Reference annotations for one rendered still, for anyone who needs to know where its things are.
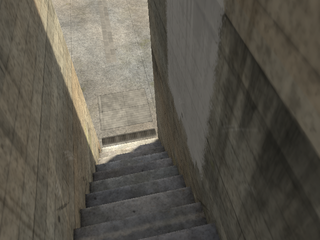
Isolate stairs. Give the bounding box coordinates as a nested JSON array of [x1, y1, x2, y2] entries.
[[73, 137, 220, 240]]

